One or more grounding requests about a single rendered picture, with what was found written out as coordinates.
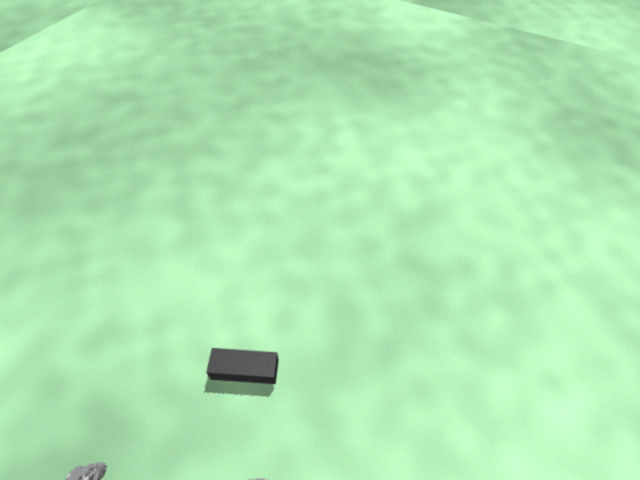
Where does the carton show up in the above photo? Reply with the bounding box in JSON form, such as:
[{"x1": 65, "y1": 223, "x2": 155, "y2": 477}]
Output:
[{"x1": 206, "y1": 348, "x2": 279, "y2": 384}]

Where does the left robot hand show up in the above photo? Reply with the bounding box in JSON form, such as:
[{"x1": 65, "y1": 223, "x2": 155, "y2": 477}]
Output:
[{"x1": 66, "y1": 462, "x2": 107, "y2": 480}]

